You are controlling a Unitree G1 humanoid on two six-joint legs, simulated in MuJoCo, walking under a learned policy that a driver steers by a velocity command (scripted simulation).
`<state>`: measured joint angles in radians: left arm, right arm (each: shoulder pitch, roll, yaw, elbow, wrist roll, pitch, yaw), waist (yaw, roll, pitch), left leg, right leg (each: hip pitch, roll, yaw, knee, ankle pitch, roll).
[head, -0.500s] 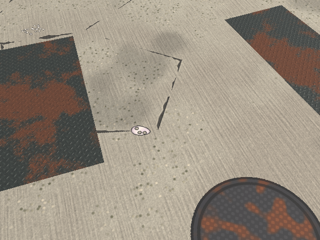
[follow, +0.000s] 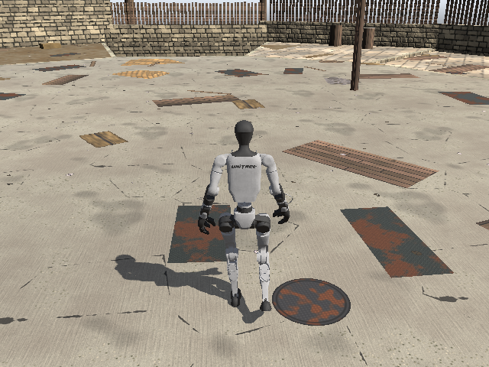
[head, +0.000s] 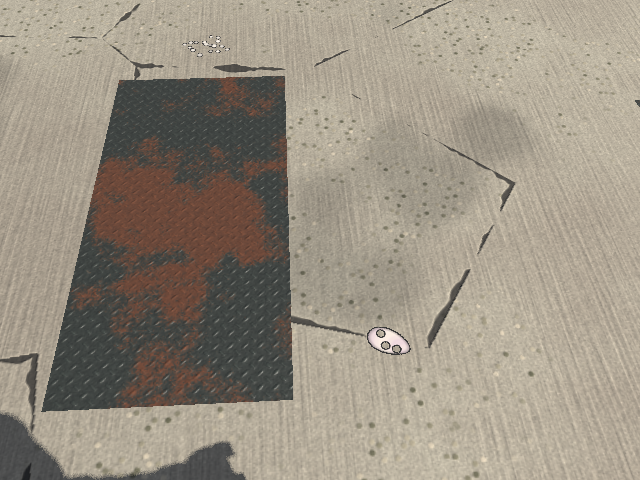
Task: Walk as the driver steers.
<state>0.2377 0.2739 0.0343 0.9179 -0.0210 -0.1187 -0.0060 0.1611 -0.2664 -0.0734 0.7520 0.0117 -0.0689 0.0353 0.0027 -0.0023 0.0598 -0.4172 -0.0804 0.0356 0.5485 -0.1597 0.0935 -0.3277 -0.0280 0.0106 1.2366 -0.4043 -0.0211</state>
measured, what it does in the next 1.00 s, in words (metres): walks ahead, turning left: right foot, then left foot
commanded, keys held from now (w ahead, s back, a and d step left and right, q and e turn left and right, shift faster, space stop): w+q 0.42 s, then w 0.48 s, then w+e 0.10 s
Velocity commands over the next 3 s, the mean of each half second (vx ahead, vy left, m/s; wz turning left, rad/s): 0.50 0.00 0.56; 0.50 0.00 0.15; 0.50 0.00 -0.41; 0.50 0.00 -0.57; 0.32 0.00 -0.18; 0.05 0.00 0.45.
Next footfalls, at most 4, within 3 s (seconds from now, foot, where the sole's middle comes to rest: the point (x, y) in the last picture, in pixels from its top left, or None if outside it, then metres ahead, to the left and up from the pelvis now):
0.38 right None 0.40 -0.12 -0.76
0.88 left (234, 413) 0.57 0.21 -0.76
1.42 right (313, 276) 0.92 0.05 -0.76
1.90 left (242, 190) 1.20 0.24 -0.76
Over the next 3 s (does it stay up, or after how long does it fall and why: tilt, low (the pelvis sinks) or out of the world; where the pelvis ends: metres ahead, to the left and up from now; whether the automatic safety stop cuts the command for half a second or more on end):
stays up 1.31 0.11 0.02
